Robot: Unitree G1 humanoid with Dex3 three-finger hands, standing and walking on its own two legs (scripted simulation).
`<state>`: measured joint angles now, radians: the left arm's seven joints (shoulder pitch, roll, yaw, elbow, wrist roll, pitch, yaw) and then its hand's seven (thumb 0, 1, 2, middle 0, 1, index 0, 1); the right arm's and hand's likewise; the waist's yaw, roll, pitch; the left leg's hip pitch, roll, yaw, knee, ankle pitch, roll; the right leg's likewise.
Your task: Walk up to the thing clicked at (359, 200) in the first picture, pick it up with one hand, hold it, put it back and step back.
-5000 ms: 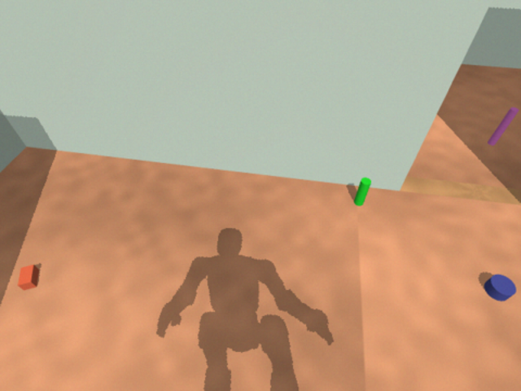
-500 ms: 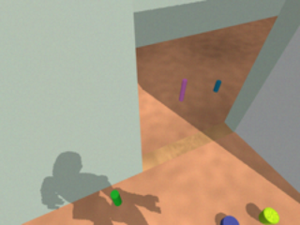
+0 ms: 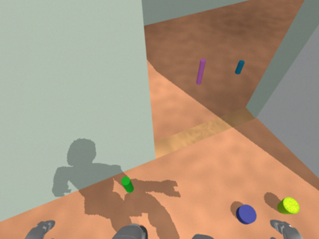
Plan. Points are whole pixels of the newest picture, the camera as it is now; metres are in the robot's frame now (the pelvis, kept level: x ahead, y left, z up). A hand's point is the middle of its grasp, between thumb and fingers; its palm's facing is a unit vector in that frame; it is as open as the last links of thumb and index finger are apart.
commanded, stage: walk up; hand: left
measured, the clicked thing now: (127, 185) +0.43 +0.22 -0.68
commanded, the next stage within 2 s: stand in 1.86 s
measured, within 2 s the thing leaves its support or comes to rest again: neither
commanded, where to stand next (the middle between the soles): +0.10 +0.02 m, yaw +0 degrees
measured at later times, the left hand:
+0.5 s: hand out of the picture +0.06 +0.28 -0.15, palm faces +0.00 -0.92 -0.38, open 7.4 cm
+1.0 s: hand out of the picture +0.10 +0.28 -0.15, palm faces +0.02 -0.92 -0.40, open 7.4 cm
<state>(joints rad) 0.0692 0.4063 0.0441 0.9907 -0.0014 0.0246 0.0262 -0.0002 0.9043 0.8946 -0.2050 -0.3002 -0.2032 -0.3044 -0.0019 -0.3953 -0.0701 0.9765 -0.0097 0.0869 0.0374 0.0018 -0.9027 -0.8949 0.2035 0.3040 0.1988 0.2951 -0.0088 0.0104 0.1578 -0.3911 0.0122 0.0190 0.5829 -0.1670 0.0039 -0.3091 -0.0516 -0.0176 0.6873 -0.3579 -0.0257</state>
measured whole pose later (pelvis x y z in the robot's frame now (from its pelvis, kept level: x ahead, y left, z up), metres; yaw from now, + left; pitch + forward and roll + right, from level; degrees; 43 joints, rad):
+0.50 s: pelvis +0.01 +0.00 +0.00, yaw +3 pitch -3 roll +1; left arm 0.23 0.41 0.07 0.95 0.02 0.01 -0.03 0.00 0.90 0.89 -0.20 -0.30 -0.20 -0.30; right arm 0.32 -0.38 -0.05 0.95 -0.03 -0.02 0.01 0.00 -0.90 -0.89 0.21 0.30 0.20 0.30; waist -0.03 -0.03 0.10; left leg -0.13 0.02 -0.01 0.60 -0.42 -0.03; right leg -0.40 -0.03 0.01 0.70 -0.32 -0.02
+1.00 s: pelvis -0.02 +0.01 +0.00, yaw +2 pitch -1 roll +0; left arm 0.09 0.41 0.05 0.92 0.00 0.03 0.02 0.00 0.90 0.89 -0.20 -0.30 -0.20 -0.30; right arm 0.15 -0.37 -0.04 0.91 -0.04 0.02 0.01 0.00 -0.90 -0.89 0.20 0.30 0.20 0.30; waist -0.02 -0.02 0.15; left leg -0.32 0.02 0.02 0.69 -0.35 0.02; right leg -0.45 0.06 0.07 1.04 -0.52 -0.03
